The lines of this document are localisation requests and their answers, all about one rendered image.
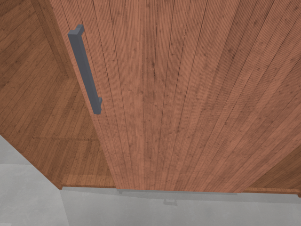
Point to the wardrobe door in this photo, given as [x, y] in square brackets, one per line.
[197, 95]
[285, 174]

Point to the handle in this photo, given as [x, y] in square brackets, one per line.
[84, 68]

